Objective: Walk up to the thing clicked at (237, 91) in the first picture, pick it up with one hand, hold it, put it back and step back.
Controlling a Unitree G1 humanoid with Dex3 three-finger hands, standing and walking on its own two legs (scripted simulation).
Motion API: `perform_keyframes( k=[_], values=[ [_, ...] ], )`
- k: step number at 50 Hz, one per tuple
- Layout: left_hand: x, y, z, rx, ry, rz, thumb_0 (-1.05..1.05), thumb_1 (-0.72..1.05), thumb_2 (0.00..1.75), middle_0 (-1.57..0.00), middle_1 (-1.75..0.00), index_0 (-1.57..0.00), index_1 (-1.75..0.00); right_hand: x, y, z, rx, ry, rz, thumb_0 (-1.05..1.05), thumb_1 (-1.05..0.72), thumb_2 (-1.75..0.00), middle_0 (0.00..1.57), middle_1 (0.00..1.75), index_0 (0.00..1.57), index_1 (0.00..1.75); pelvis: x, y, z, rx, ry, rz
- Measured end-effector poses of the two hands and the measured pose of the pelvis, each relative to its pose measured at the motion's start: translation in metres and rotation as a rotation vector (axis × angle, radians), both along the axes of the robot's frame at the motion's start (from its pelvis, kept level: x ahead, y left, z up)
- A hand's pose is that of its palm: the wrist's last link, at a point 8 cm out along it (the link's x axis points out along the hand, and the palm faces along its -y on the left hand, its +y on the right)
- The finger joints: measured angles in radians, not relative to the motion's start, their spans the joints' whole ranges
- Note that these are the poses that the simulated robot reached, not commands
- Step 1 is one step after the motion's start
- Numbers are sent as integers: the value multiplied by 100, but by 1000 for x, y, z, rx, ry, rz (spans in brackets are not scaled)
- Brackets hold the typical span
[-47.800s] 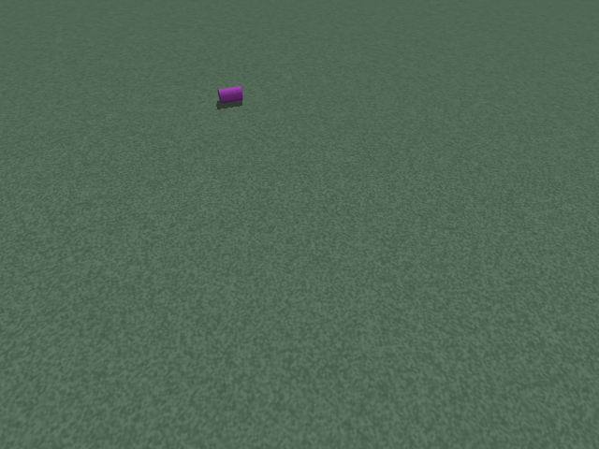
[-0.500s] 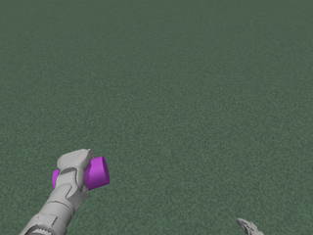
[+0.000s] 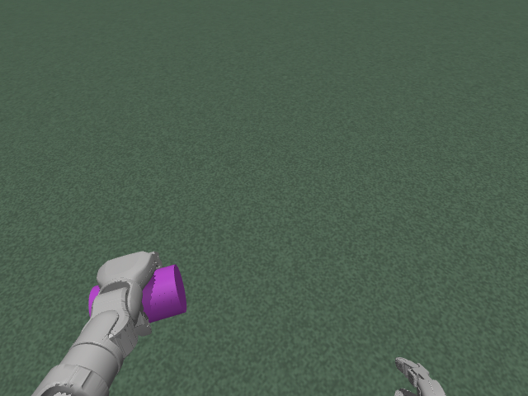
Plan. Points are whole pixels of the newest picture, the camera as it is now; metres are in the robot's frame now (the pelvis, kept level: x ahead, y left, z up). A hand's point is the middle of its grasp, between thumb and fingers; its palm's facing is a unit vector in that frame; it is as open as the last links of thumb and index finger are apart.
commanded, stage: hold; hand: left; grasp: from above
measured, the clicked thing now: (141, 299) +0.30 +0.23 -0.06
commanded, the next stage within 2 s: crouch in 0.70 s
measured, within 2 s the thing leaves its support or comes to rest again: neither
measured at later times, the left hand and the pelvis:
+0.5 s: hand (133, 300) +0.29 +0.23 -0.04, palm faces -0.43 -0.16 -0.89, open 11.3 cm; pelvis +0.00 +0.00 +0.00, yaw +0 degrees
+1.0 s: hand (136, 303) +0.29 +0.23 -0.05, palm faces -0.46 -0.14 -0.88, open 11.3 cm; pelvis +0.00 +0.00 +0.00, yaw +0 degrees
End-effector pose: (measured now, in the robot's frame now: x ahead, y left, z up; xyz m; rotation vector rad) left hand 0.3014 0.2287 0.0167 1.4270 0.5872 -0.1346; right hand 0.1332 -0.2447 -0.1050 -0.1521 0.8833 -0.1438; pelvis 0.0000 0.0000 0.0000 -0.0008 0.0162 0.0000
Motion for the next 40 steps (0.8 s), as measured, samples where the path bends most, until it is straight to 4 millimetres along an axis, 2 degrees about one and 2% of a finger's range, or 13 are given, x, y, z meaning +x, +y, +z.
perform_keyframes(
  k=[16, 40],
  values=[
    [-7, 7, 0, 2, 12, -10, 0, -12, 50, -54, -70, -56, -69, 5, 5, 3, 0, -14, 11, 1, -88, -89, 20, 30, 20, 29, -2, 2, 1, 0, -4, -2],
    [1, 3, 3, 1, 14, -5, 0, -13, 50, -54, -71, -56, -70, 6, 2, 4, 2, -6, 2, 1, -88, -89, 20, 30, 20, 29, 2, 1, 2, 0, -3, -2]
  ],
)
